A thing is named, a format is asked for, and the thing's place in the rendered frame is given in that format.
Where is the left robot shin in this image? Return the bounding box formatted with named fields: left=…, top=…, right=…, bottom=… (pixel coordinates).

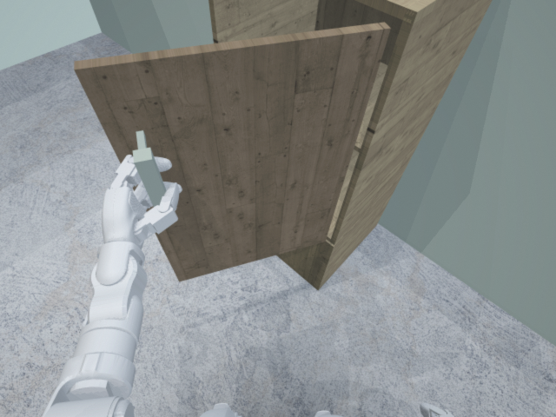
left=213, top=403, right=231, bottom=410

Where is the robot left forearm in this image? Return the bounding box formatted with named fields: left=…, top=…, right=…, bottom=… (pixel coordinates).
left=42, top=241, right=148, bottom=417

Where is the robot left upper arm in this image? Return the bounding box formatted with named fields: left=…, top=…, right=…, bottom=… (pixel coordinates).
left=44, top=396, right=135, bottom=417

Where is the handle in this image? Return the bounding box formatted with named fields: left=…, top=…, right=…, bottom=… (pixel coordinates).
left=133, top=130, right=167, bottom=207

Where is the robot left hand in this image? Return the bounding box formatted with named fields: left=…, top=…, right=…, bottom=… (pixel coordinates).
left=102, top=155, right=182, bottom=250

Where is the cupboard door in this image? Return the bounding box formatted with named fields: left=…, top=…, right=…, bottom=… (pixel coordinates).
left=74, top=22, right=391, bottom=281

